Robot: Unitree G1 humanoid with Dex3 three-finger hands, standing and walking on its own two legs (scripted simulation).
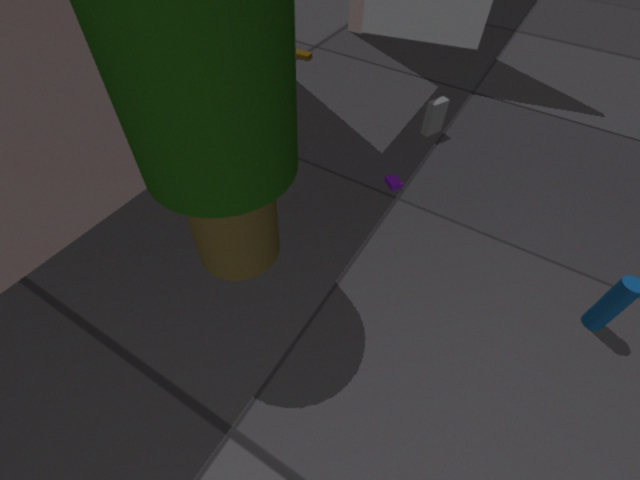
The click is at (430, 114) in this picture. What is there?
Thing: carton on end
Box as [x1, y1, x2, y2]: [420, 96, 449, 136]
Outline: 447,98 442,96 428,102 420,132 425,136 440,130 449,101
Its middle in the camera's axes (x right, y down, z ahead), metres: +0.63 -0.68 +2.15
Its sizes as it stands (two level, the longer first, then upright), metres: 0.114 0.048 0.193
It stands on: the floor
